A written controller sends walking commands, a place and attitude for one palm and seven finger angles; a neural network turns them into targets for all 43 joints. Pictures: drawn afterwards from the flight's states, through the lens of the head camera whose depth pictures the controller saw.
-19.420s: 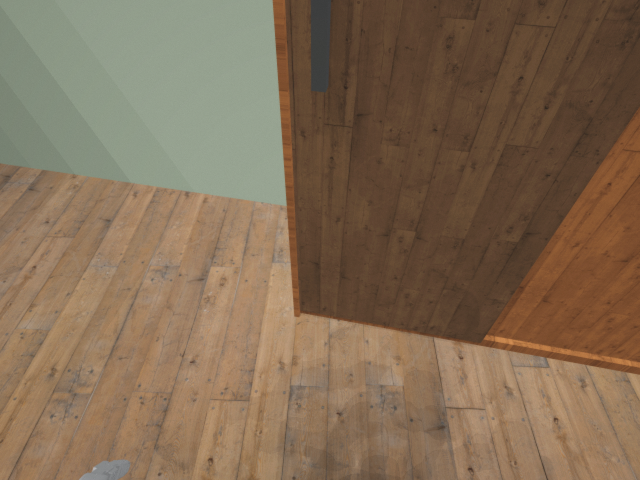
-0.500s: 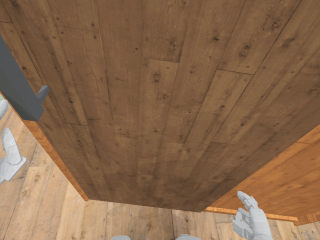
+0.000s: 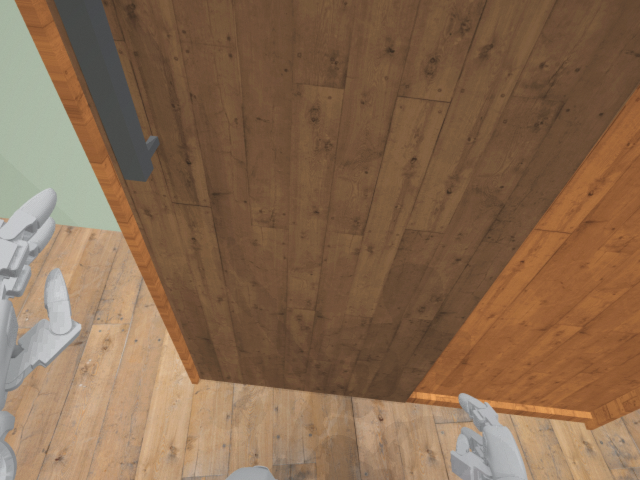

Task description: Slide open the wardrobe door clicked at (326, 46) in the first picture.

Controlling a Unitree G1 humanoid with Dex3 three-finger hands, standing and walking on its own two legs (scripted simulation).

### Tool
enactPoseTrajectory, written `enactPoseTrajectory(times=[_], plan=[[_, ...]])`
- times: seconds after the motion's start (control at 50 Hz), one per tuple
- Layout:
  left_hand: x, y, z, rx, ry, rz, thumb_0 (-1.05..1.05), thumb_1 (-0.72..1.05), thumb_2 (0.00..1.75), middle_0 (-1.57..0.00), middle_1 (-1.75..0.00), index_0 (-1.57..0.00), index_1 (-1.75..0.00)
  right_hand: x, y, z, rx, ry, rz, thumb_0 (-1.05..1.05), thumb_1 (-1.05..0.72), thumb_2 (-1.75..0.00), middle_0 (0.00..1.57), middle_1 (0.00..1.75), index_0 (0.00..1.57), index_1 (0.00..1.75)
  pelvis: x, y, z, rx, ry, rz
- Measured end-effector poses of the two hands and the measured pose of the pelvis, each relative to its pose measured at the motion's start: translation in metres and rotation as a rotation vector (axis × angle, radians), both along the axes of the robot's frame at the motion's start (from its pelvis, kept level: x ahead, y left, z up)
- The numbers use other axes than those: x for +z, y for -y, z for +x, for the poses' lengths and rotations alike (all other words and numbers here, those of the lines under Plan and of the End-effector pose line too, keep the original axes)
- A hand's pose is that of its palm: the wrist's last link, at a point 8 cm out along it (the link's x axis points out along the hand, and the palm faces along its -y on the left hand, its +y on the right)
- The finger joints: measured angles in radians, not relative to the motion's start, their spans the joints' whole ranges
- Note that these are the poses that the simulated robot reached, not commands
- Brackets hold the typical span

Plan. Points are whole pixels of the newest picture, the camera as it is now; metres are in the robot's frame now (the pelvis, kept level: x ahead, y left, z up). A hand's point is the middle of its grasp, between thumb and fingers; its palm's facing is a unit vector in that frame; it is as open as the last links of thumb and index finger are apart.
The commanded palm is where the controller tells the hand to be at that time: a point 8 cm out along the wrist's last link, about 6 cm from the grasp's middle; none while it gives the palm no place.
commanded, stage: stop stepping back and stand still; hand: left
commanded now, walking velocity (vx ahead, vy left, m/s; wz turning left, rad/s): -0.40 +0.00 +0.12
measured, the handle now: (121, 83) +0.44 +0.29 +0.25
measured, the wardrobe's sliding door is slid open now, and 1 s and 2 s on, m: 0.01 0.01 0.01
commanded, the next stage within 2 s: let the arm hang, fingers relaxed in 0.80 s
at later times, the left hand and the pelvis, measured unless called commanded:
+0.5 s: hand out of the picture +0.06 +0.28 +0.16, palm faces +0.48 -0.81 -0.33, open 7.4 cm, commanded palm +0.00 +0.31 +0.17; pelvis -0.12 +0.02 +0.00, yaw +3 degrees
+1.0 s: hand out of the picture +0.06 +0.31 +0.03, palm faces +0.32 -0.85 -0.42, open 7.4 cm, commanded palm none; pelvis -0.14 +0.04 -0.03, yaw +7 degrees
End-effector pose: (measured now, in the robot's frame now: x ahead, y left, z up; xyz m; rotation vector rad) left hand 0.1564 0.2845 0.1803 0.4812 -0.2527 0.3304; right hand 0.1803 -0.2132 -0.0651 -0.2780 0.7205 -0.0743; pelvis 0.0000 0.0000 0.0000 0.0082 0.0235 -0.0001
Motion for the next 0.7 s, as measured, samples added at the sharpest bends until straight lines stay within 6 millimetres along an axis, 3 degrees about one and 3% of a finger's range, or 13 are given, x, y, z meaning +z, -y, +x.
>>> enactPoseTrajectory(times=[0.12, 0.18, 0.3, 0.44, 0.58, 0.7], plan=[[-0.013, -0.011, -0.030, -0.015, 0.001, -0.018, 0.01, 0.88, 0.90, -0.21, -0.31, -0.21, -0.30, -0.001, 0.015, -0.048, -0.068, 0.010, -0.076, 0.01, -0.91, -0.89, 0.20, 0.30, 0.20, 0.30, -0.011, -0.014, -0.036, 0.029, 0.016, -0.037], [-0.017, -0.018, -0.052, -0.010, -0.024, -0.009, 0.01, 0.88, 0.90, -0.21, -0.31, -0.21, -0.30, 0.001, 0.013, -0.074, -0.088, 0.011, -0.077, 0.01, -0.91, -0.89, 0.20, 0.30, 0.20, 0.30, -0.009, -0.017, -0.056, 0.026, 0.036, -0.021], [-0.001, -0.021, -0.101, 0.047, 0.002, 0.035, 0.02, 0.88, 0.90, -0.21, -0.31, -0.21, -0.30, -0.002, -0.001, -0.115, -0.053, 0.016, -0.013, 0.01, -0.91, -0.89, 0.20, 0.30, 0.20, 0.30, -0.004, -0.014, -0.085, 0.039, 0.051, -0.019], [0.002, -0.021, -0.137, 0.084, 0.062, -0.018, 0.01, 0.88, 0.90, -0.21, -0.31, -0.21, -0.30, -0.013, -0.007, -0.144, -0.013, -0.047, -0.004, 0.01, -0.90, -0.89, 0.20, 0.30, 0.20, 0.30, -0.003, -0.014, -0.116, 0.041, 0.054, 0.006], [-0.017, -0.039, -0.148, 0.092, 0.076, -0.066, 0.01, 0.88, 0.90, -0.21, -0.31, -0.21, -0.30, -0.011, -0.008, -0.158, -0.046, 0.023, -0.067, 0.01, -0.90, -0.89, 0.20, 0.30, 0.20, 0.30, -0.016, -0.033, -0.135, 0.063, 0.066, -0.020], [-0.006, -0.041, -0.157, 0.076, 0.059, 0.015, 0.02, 0.88, 0.90, -0.21, -0.31, -0.21, -0.30, -0.013, -0.023, -0.169, -0.044, 0.032, 0.017, 0.01, -0.91, -0.89, 0.20, 0.30, 0.20, 0.30, -0.013, -0.030, -0.143, 0.053, 0.091, -0.012]])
